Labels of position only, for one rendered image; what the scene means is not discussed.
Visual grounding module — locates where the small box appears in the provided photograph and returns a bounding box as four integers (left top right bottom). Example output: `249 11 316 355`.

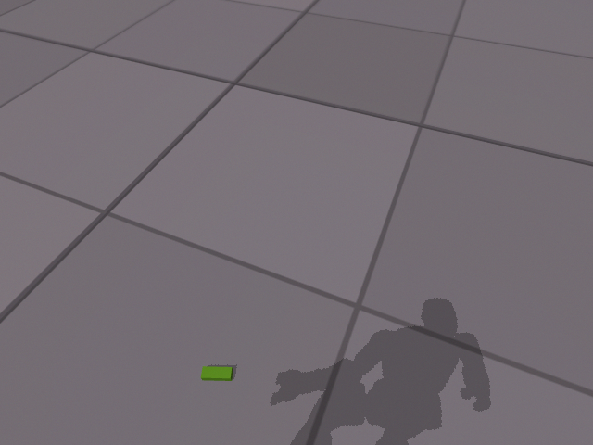
201 366 233 381

